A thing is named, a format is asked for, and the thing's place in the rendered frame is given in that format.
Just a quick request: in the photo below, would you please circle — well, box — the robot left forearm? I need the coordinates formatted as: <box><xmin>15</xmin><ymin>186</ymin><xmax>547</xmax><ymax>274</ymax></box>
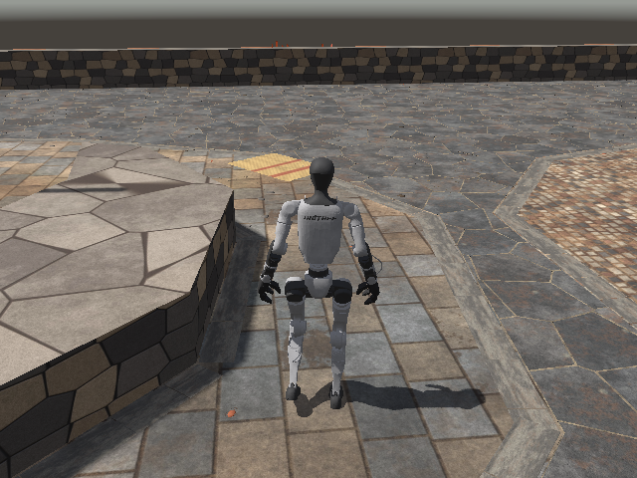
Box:
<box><xmin>260</xmin><ymin>240</ymin><xmax>282</xmax><ymax>283</ymax></box>

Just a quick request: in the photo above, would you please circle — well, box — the robot right hand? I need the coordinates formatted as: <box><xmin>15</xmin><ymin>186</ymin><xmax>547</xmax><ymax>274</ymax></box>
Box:
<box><xmin>356</xmin><ymin>281</ymin><xmax>380</xmax><ymax>305</ymax></box>

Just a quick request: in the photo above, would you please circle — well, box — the robot right forearm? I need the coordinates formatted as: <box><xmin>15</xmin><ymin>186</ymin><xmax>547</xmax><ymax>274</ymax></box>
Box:
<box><xmin>358</xmin><ymin>242</ymin><xmax>377</xmax><ymax>285</ymax></box>

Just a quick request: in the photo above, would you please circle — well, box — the robot torso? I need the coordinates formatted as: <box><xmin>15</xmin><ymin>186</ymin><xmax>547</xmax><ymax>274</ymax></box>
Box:
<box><xmin>297</xmin><ymin>196</ymin><xmax>343</xmax><ymax>299</ymax></box>

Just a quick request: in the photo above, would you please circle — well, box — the robot right foot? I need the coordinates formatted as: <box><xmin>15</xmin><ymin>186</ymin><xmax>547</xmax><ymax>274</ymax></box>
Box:
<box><xmin>328</xmin><ymin>385</ymin><xmax>343</xmax><ymax>409</ymax></box>

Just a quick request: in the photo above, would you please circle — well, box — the left robot upper arm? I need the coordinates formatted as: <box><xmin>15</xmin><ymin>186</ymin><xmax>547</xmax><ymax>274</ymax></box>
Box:
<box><xmin>272</xmin><ymin>200</ymin><xmax>300</xmax><ymax>256</ymax></box>

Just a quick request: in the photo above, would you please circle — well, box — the right robot upper arm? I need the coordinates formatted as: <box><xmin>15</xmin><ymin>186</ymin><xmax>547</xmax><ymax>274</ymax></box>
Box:
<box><xmin>341</xmin><ymin>201</ymin><xmax>368</xmax><ymax>257</ymax></box>

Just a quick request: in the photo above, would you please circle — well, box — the robot left hand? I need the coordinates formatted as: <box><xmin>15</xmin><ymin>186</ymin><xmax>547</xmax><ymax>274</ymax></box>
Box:
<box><xmin>257</xmin><ymin>279</ymin><xmax>281</xmax><ymax>304</ymax></box>

